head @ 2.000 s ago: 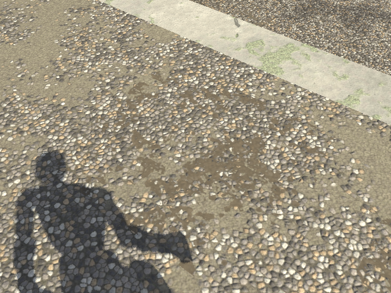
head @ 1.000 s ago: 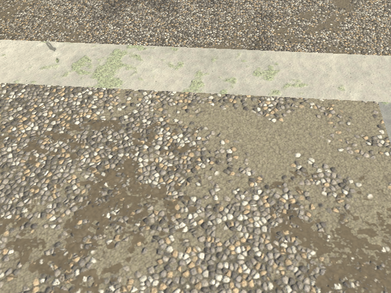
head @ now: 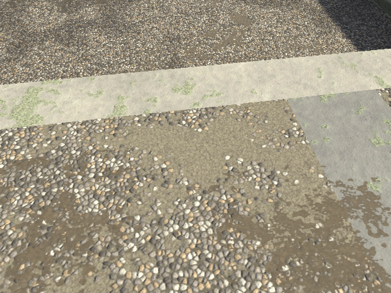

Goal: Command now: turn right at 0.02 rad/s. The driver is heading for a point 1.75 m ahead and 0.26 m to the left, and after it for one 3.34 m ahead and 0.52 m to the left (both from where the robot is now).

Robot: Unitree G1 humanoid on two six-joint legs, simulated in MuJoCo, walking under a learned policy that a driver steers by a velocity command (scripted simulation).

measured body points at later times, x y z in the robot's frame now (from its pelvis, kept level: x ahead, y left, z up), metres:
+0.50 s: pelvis +0.00 +0.01 +0.00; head +0.00 +0.01 +0.45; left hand +0.00 +0.25 -0.16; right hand +0.01 -0.23 -0.16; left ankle -0.01 +0.12 -0.74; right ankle +0.00 -0.11 -0.74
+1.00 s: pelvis +0.17 -0.01 -0.01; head +0.20 -0.02 +0.44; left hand +0.04 +0.20 -0.14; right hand +0.35 -0.23 -0.14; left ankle +0.32 +0.10 -0.71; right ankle +0.02 -0.09 -0.74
